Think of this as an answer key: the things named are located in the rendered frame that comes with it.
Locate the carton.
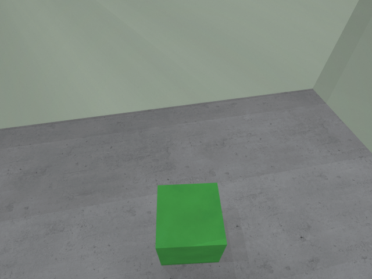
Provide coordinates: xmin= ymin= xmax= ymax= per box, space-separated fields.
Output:
xmin=155 ymin=183 xmax=227 ymax=265

